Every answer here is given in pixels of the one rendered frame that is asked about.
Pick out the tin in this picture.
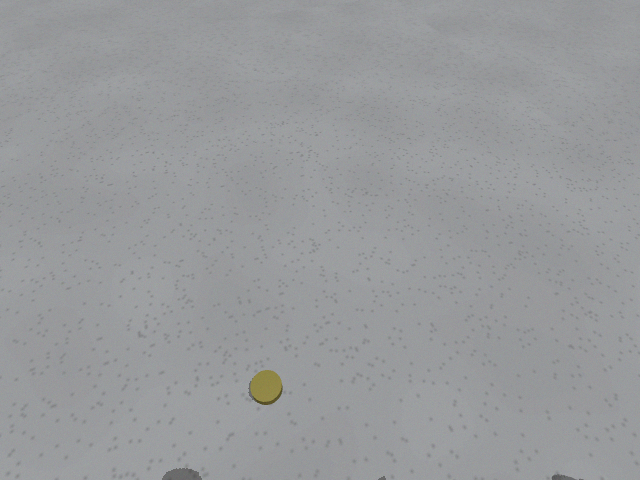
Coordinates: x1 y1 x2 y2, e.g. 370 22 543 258
250 370 283 405

